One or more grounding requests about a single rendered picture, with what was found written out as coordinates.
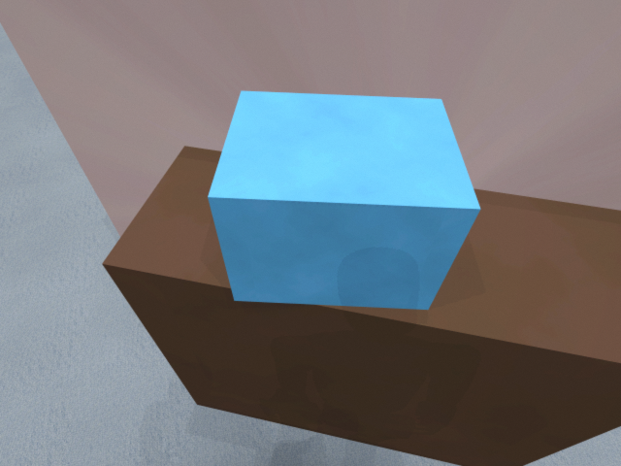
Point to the carton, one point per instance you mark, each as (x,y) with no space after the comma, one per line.
(340,200)

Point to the pedestal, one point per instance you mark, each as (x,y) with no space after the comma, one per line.
(518,356)

